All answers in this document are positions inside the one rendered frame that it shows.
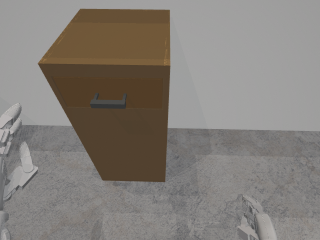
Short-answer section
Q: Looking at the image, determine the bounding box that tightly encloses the robot left forearm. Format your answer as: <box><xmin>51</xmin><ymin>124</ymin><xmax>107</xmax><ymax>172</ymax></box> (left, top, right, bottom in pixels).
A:
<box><xmin>0</xmin><ymin>210</ymin><xmax>12</xmax><ymax>240</ymax></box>

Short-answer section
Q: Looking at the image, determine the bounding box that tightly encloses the left robot hand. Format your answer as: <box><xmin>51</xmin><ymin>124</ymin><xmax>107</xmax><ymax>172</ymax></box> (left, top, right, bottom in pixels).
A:
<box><xmin>0</xmin><ymin>103</ymin><xmax>38</xmax><ymax>211</ymax></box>

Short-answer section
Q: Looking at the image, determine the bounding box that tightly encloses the drawer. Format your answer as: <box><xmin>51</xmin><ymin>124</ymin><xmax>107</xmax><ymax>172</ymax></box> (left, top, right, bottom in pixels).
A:
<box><xmin>53</xmin><ymin>76</ymin><xmax>163</xmax><ymax>109</ymax></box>

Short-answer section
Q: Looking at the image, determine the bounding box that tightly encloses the cabinet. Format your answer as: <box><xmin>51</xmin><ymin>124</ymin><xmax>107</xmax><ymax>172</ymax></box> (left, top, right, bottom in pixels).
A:
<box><xmin>38</xmin><ymin>9</ymin><xmax>171</xmax><ymax>182</ymax></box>

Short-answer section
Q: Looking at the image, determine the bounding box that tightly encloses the handle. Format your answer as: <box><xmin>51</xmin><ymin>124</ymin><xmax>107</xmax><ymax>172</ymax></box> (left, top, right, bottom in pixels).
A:
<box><xmin>90</xmin><ymin>93</ymin><xmax>127</xmax><ymax>109</ymax></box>

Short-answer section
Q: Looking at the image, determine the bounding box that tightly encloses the right robot hand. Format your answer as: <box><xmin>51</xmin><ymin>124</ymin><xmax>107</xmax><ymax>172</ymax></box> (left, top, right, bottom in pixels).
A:
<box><xmin>237</xmin><ymin>195</ymin><xmax>278</xmax><ymax>240</ymax></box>

